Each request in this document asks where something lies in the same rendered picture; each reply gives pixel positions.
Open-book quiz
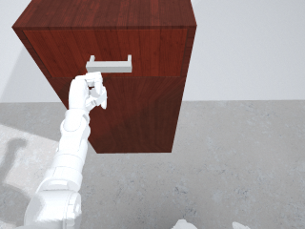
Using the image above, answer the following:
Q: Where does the drawer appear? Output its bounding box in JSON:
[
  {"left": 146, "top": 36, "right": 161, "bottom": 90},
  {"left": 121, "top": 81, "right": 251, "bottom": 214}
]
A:
[{"left": 23, "top": 29, "right": 188, "bottom": 77}]

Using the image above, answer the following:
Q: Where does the handle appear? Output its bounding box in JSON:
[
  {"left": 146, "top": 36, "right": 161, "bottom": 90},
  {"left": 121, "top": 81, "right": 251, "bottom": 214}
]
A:
[{"left": 86, "top": 54, "right": 132, "bottom": 73}]

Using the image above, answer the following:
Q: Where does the left robot upper arm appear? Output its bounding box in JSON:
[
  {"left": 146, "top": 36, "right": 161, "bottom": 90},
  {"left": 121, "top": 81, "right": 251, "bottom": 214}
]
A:
[{"left": 13, "top": 190, "right": 82, "bottom": 229}]

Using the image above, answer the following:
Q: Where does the left robot hand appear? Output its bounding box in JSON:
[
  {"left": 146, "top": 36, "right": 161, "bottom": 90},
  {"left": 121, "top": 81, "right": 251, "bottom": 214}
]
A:
[{"left": 69, "top": 72, "right": 107, "bottom": 114}]

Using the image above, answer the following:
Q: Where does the right robot shin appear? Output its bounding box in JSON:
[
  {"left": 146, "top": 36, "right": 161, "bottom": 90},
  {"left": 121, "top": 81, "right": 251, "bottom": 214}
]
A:
[{"left": 176, "top": 219, "right": 187, "bottom": 224}]

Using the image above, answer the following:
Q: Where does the cabinet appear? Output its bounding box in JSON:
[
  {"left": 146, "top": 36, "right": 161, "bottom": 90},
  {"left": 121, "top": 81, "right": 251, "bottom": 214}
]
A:
[{"left": 12, "top": 0, "right": 197, "bottom": 154}]

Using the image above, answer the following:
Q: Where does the robot left forearm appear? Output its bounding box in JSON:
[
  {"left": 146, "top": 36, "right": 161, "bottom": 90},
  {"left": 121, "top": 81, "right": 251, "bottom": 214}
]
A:
[{"left": 24, "top": 108, "right": 91, "bottom": 226}]

